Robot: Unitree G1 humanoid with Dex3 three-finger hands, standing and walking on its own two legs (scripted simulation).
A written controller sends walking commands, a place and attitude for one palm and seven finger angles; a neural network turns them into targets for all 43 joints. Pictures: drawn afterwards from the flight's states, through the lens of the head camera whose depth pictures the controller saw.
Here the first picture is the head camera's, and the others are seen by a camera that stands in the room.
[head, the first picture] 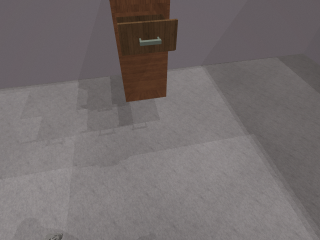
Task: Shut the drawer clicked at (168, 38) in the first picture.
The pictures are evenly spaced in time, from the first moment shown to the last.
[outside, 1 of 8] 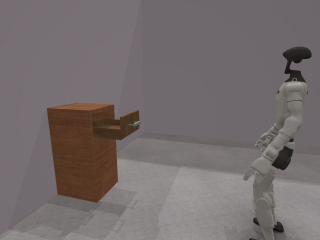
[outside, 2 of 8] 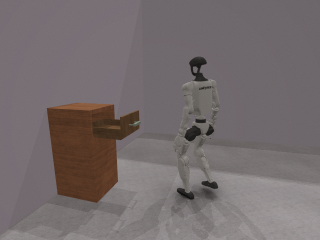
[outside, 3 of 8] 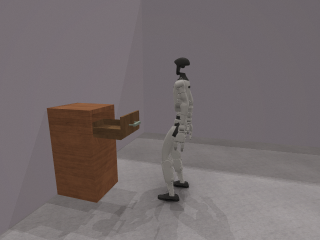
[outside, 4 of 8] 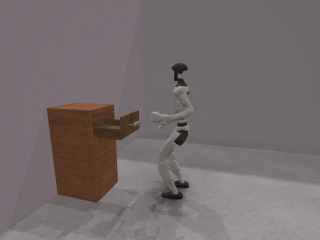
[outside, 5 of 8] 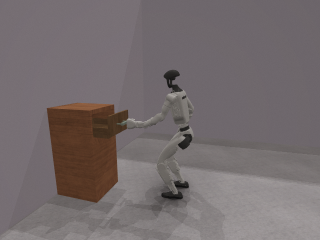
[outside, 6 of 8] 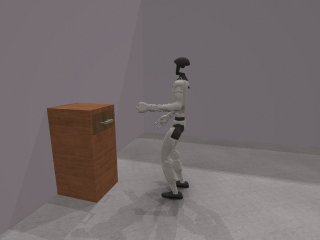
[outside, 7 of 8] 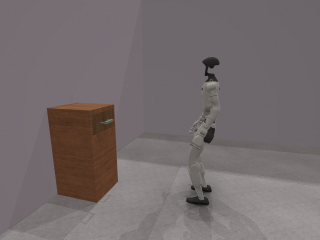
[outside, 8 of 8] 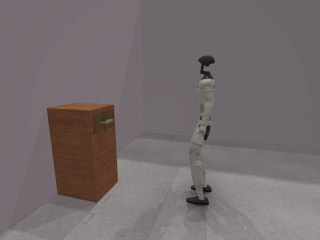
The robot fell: no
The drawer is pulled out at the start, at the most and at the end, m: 0.28 0.28 0.00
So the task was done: yes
